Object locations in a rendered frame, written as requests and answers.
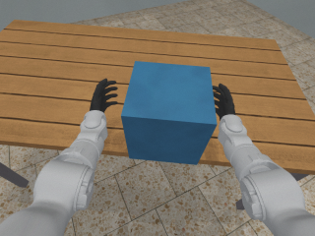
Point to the robot right forearm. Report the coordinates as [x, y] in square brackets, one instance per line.
[242, 154]

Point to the robot left hand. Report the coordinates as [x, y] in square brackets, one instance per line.
[99, 97]

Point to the carton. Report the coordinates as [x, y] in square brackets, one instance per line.
[169, 112]

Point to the robot right hand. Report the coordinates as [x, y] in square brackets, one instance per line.
[225, 101]

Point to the table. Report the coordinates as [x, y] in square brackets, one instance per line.
[49, 72]

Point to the robot left upper arm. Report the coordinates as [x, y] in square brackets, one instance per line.
[63, 188]

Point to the robot left forearm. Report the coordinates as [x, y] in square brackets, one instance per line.
[88, 146]

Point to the robot right upper arm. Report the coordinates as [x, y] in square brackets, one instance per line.
[273, 197]

